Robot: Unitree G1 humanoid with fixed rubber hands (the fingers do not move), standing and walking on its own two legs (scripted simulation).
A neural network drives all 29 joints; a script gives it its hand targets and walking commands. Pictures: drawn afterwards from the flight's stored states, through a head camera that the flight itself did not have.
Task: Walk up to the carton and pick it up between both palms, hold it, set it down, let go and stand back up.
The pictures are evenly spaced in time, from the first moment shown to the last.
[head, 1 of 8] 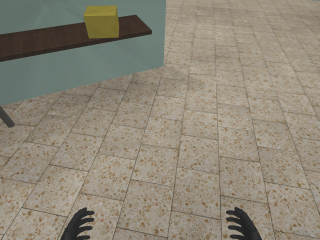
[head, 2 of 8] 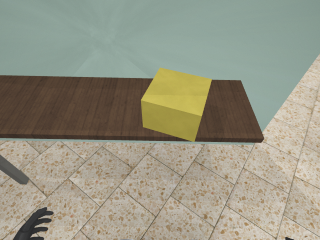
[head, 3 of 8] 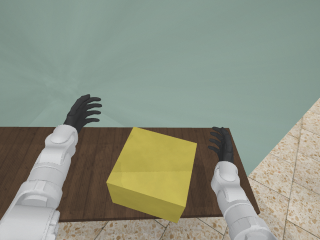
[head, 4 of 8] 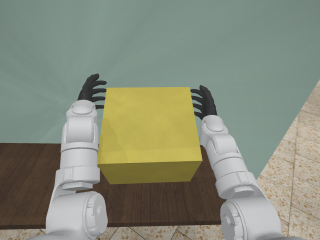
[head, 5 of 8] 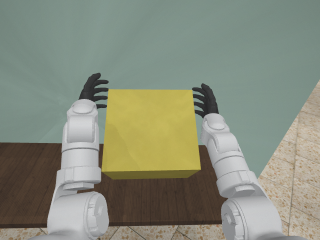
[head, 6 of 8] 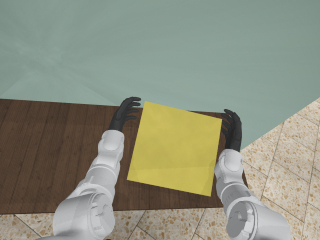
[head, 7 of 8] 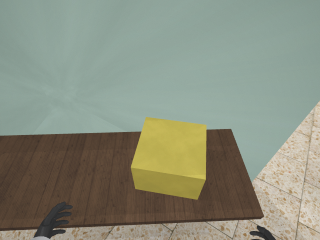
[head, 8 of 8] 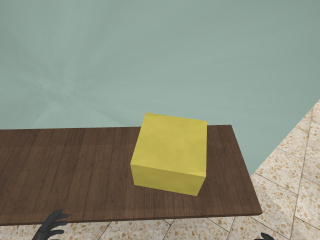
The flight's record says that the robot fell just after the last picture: no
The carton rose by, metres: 0.24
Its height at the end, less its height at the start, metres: +0.00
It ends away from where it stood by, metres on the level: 0.10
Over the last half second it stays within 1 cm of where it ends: yes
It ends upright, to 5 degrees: yes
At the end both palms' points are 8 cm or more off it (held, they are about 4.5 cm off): yes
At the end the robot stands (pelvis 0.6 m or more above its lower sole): yes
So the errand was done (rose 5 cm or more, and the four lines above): yes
